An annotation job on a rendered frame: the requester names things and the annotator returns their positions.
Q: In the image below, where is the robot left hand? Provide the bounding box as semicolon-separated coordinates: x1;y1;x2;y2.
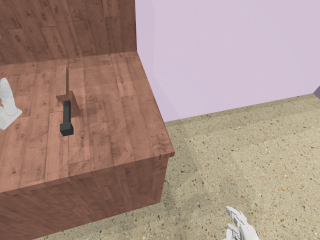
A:
0;78;22;130

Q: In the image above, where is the tap lever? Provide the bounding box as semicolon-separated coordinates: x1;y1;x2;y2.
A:
59;99;74;137

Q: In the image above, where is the counter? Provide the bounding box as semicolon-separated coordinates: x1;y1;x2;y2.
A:
0;0;175;240

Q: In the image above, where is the robot right hand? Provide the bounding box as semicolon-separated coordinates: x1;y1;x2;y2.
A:
223;206;260;240

